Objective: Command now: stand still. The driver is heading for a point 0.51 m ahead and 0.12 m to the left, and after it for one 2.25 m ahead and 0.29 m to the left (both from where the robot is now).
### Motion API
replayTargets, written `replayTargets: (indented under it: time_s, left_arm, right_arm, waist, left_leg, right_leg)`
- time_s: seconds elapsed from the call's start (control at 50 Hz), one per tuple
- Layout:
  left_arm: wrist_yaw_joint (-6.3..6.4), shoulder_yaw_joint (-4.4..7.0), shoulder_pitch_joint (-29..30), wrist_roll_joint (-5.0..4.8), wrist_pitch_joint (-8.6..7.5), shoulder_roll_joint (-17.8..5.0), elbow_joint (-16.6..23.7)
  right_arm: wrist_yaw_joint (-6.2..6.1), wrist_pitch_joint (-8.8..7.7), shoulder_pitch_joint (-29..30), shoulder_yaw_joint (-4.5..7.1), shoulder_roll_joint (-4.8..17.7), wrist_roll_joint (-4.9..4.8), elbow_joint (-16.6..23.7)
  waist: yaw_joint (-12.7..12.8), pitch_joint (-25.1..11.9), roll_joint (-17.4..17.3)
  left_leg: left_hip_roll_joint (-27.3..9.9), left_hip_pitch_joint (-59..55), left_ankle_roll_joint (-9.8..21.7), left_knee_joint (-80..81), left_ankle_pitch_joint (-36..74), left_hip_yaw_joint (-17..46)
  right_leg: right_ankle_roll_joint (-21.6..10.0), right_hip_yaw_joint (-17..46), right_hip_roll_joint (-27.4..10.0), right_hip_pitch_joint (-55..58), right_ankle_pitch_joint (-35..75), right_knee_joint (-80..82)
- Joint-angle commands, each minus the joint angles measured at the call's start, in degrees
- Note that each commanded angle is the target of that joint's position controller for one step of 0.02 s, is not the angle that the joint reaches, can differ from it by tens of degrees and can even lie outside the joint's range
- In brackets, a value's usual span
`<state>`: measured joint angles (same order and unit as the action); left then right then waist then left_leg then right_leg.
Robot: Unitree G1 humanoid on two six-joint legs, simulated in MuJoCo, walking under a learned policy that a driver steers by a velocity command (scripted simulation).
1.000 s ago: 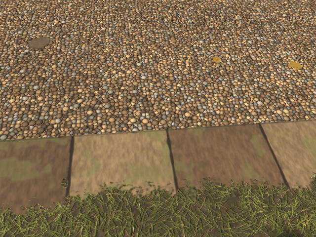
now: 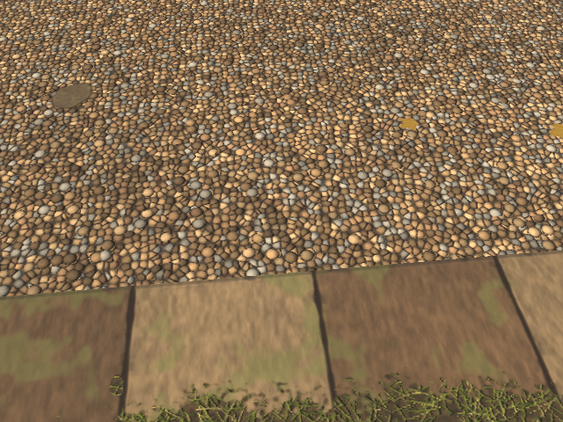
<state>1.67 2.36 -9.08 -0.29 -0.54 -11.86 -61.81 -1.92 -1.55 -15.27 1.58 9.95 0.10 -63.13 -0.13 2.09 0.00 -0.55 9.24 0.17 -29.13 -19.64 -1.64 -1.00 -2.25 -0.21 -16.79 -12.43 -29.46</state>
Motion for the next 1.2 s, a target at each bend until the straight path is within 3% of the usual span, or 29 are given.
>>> replayTargets:
  time_s: [0.02, 0.3, 0.34, 0.38, 0.42, 0.44, 0.48, 0.52, 0.56, 0.58, 0.6, 0.62, 0.64, 0.68, 0.7, 0.74, 0.78, 0.84, 0.96, 1.02, 1.04, 1.06, 1.08, 1.1, 1.12, 1.14, 1.16, 1.18, 1.2]
  left_arm:
    - [0.25, 0.82, -0.6, -0.09, -0.12, -5.3, 1.4]
    - [0.61, 1.09, 1.0, -0.08, 0.61, -5.2, -0.1]
    - [0.57, 1.22, -0.3, -0.46, 0.75, -4.8, -1.1]
    - [0.47, 1.48, 1.3, -0.76, 0.12, -5.1, -0.3]
    - [-0.29, 1.04, 5.3, -1.34, -1.95, -3.1, 2.0]
    - [-0.82, 0.94, 6.6, -1.44, -2.93, -2.8, 2.8]
    - [-1.68, 1.13, 6.6, -1.84, -4.34, -3.5, 3.6]
    - [-2.24, 1.41, 2.7, -2.16, -5.06, -3.5, 2.5]
    - [-2.26, 3.08, -10.0, -1.65, -4.77, -5.2, -2.7]
    - [-2.0, 4.58, -18.9, -1.3, -4.88, -9.8, -4.3]
    - [-2.53, 4.93, -25.0, -1.03, -5.37, -14.1, -4.7]
    - [-2.56, 3.08, -20.5, -0.16, -6.25, -9.9, -3.9]
    - [-2.63, 2.08, -15.5, -0.29, -6.77, -7.1, -2.2]
    - [-3.29, 0.94, -10.2, -0.05, -6.89, -5.5, -0.2]
    - [-3.21, 0.45, -10.0, 0.21, -6.58, -4.3, -0.2]
    - [-2.48, 0.2, -13.0, 0.58, -6.1, -4.4, -1.0]
    - [-1.56, 0.32, -15.1, 1.03, -5.97, -5.8, -1.5]
    - [-0.6, 0.42, -14.1, 1.53, -5.8, -6.9, -0.3]
    - [-0.11, 0.82, -18.0, 0.5, -5.4, -7.9, -0.1]
    - [0.38, 1.47, -16.2, 0.41, -4.48, -10.4, 1.4]
    - [0.73, 1.76, -15.4, 0.59, -3.95, -11.4, 2.2]
    - [0.87, 2.03, -14.0, 0.71, -3.46, -12.4, 3.1]
    - [0.77, 1.98, -12.3, 0.52, -3.55, -12.8, 4.4]
    - [0.09, 0.69, -13.7, 2.11, -4.67, -8.1, 6.1]
    - [-1.22, -0.97, -17.5, 0.02, -7.28, -2.9, 9.1]
    - [-1.76, 0.68, -9.1, -1.75, -9.35, -9.2, 10.9]
    - [-1.63, 0.96, -6.0, -2.41, -9.68, -10.1, 12.4]
    - [-0.87, 1.33, -6.1, -1.33, -9.21, -10.0, 11.8]
    - [-0.22, 2.21, -7.1, -0.48, -8.15, -10.8, 11.9]
  right_arm:
    - [-0.15, -0.07, -4.2, 0.88, 5.7, -0.02, 0.8]
    - [-0.47, 0.3, -4.7, 0.81, 4.9, 0.11, 0.8]
    - [-0.63, 0.53, -6.5, 1.22, 5.6, -0.43, -0.1]
    - [-0.9, 0.26, -6.8, 1.99, 7.8, -1.12, 1.0]
    - [-0.88, -1.09, -9.6, 3.15, 11.2, -1.9, 0.9]
    - [-0.8, -1.89, -9.3, 3.41, 11.5, -1.77, 1.1]
    - [-0.3, -3.1, -8.6, 3.2, 10.0, -1.32, 1.9]
    - [0.36, -3.09, -5.7, 3.19, 10.0, -2.05, 2.9]
    - [0.8, -2.92, -2.9, 3.14, 10.4, -1.76, 4.2]
    - [0.87, -3.23, -0.4, 2.45, 8.1, -1.67, 5.9]
    - [0.54, -4.31, -0.3, 1.51, 4.0, -1.54, 8.4]
    - [0.79, -5.14, 1.1, 2.01, 5.7, -2.73, 9.0]
    - [1.28, -5.58, 1.5, 2.13, 6.5, -3.37, 9.2]
    - [1.24, -5.74, 1.7, 2.92, 7.4, -2.35, 8.7]
    - [1.41, -5.2, 1.2, 3.43, 7.9, -2.16, 8.3]
    - [1.95, -3.85, 1.0, 3.43, 6.1, -2.32, 8.0]
    - [2.19, -2.95, 4.5, 3.18, 4.9, -2.1, 9.4]
    - [2.57, -2.91, 11.5, 2.49, 4.1, -2.06, 12.8]
    - [4.86, -3.13, 21.8, 1.22, 3.6, -1.89, 17.9]
    - [5.99, -3.34, 20.7, 2.18, 5.9, -1.86, 19.6]
    - [6.22, -3.2, 16.6, 3.08, 7.7, -1.94, 19.2]
    - [6.25, -2.97, 8.8, 4.47, 10.6, -1.99, 17.6]
    - [5.55, -2.56, -0.6, 6.42, 14.2, -1.97, 15.5]
    - [4.13, -1.8, -6.4, 7.17, 18.3, -1.84, 14.0]
    - [4.29, -2.36, -4.7, 6.88, 20.1, -0.1, 16.2]
    - [4.11, -2.69, -3.8, 5.87, 15.7, 0.26, 16.0]
    - [4.08, -3.27, 0.8, 5.1, 13.1, -0.09, 17.0]
    - [4.48, -3.66, 5.5, 4.62, 11.9, -0.62, 18.3]
    - [4.41, -3.61, 8.2, 4.31, 10.9, -0.75, 19.3]
  waist:
    - [0.0, -2.6, -0.2]
    - [0.2, -0.7, -0.6]
    - [0.1, -0.8, -1.9]
    - [-0.8, 4.3, -4.6]
    - [-2.4, 8.9, -9.9]
    - [-2.4, 10.8, -10.2]
    - [-1.7, 10.3, -8.8]
    - [1.2, 8.1, -7.1]
    - [6.4, 2.5, -5.3]
    - [9.9, 0.0, 5.7]
    - [10.2, -4.6, 19.4]
    - [7.2, -2.5, 12.1]
    - [5.0, 0.9, 7.7]
    - [2.1, 2.4, 2.5]
    - [1.3, 2.2, 3.0]
    - [1.1, 1.9, 4.1]
    - [1.6, 2.9, 3.1]
    - [2.3, 4.8, 2.8]
    - [4.2, 6.9, 2.2]
    - [0.9, 2.8, 5.5]
    - [-1.7, -0.4, 7.3]
    - [-5.8, -4.7, 8.7]
    - [-10.9, -9.2, 7.2]
    - [-9.1, -15.2, -6.0]
    - [-3.9, -24.2, -14.3]
    - [-6.8, -20.0, -6.6]
    - [-4.7, -12.6, -3.5]
    - [-1.4, -8.6, 3.8]
    - [0.8, -6.6, 4.8]
  left_leg:
    - [-2.4, 5.0, 1.5, 5.2, 14.9, 2.1]
    - [-1.9, 4.9, 1.2, 6.5, 11.9, 1.5]
    - [-1.5, 5.3, 2.9, 7.6, -4.3, 1.8]
    - [-5.3, 7.1, 6.8, 11.0, -22.4, 7.9]
    - [-15.3, 3.8, 12.2, 18.3, -29.2, 21.6]
    - [-19.0, 3.1, 14.0, 19.3, -26.2, 25.9]
    - [-19.7, -1.5, 13.7, 17.2, -15.2, 24.7]
    - [-15.6, 1.6, 10.5, 13.9, -8.8, 16.8]
    - [-9.0, 12.7, 7.1, 4.6, 4.8, 8.3]
    - [-2.6, 20.8, 3.0, -15.2, 11.4, 0.2]
    - [4.0, 32.5, 0.7, -35.0, -8.8, -0.3]
    - [1.0, 37.5, 2.3, -45.3, -10.6, 7.2]
    - [-1.9, 40.2, 4.2, -47.8, -5.5, 7.6]
    - [-6.2, 37.8, 5.4, -42.4, 4.8, 6.0]
    - [-7.1, 34.9, 5.4, -39.6, 7.3, 5.4]
    - [-7.3, 33.4, 4.4, -36.4, 9.7, 3.9]
    - [-7.0, 35.9, 3.2, -32.9, 12.8, 4.0]
    - [-5.2, 35.9, 2.9, -21.3, 19.6, 4.4]
    - [-3.0, 33.0, 5.1, -7.9, 23.1, -1.4]
    - [1.2, 25.8, 8.0, -7.1, 16.0, -5.9]
    - [3.3, 20.7, 9.1, -7.7, 13.1, -7.1]
    - [5.1, 10.7, 10.6, -6.3, 12.3, -7.1]
    - [4.6, -4.9, 12.9, -2.5, 14.3, -3.0]
    - [-7.8, -21.3, 16.5, -3.6, 14.0, 17.2]
    - [-21.1, -34.6, 28.8, 8.5, 9.6, 51.9]
    - [-18.4, -30.6, 24.4, 11.7, 17.2, 45.7]
    - [-16.3, -21.5, 21.7, 10.8, 27.6, 34.1]
    - [-13.3, -11.2, 19.6, 11.1, 36.1, 26.4]
    - [-11.3, -3.6, 18.2, 11.5, 39.2, 21.2]
  right_leg:
    - [-2.7, 2.7, -2.5, 8.1, 16.0, 1.5]
    - [-2.1, 2.9, -2.5, 8.3, 13.3, 2.5]
    - [-2.4, 0.3, 0.1, 7.1, -4.5, 0.4]
    - [-2.7, -1.1, 1.6, -1.8, -20.2, -3.4]
    - [-2.8, -2.7, 1.5, -11.6, -14.3, -12.9]
    - [-3.5, -0.7, -0.9, -15.2, -12.4, -16.5]
    - [-4.7, 1.1, -3.2, -19.4, -16.0, -17.6]
    - [-5.0, -1.7, -2.0, -8.8, -12.5, -6.6]
    - [-4.2, -4.3, 2.6, 14.2, -2.5, -2.1]
    - [-8.2, 12.3, -7.2, 22.4, -8.5, 6.5]
    - [-16.4, 40.5, -20.7, 30.0, -11.9, 18.6]
    - [-17.1, 44.1, -23.2, 27.2, -13.7, 19.1]
    - [-15.0, 36.4, -21.6, 24.1, -11.0, 18.0]
    - [-11.1, 23.2, -16.8, 18.6, -2.4, 19.0]
    - [-9.3, 17.1, -14.3, 17.0, 3.1, 19.5]
    - [-8.1, 10.4, -12.5, 16.3, 11.6, 20.1]
    - [-8.2, 7.0, -12.6, 16.0, 15.9, 21.3]
    - [-7.4, 1.7, -11.8, 13.6, 17.2, 23.3]
    - [-6.0, -5.8, -13.8, 19.4, 24.6, 22.5]
    - [-4.9, -8.6, -15.2, 24.8, 52.9, 12.6]
    - [-4.5, -9.3, -15.5, 25.8, 62.3, 5.6]
    - [-4.0, -9.4, -15.2, 23.7, 65.8, -4.8]
    - [-2.2, -9.7, -13.1, 14.5, 58.0, -19.1]
    - [-0.5, -8.8, -6.8, -2.9, 12.4, -40.0]
    - [1.3, 2.9, 4.6, -21.7, -21.4, -57.6]
    - [-0.3, 10.1, 0.9, -26.4, -18.2, -59.6]
    - [-0.8, 8.9, -1.5, -26.9, -13.3, -55.7]
    - [0.0, 8.0, -3.9, -23.0, -11.1, -51.6]
    - [0.8, 7.4, -5.4, -19.4, -10.1, -47.6]
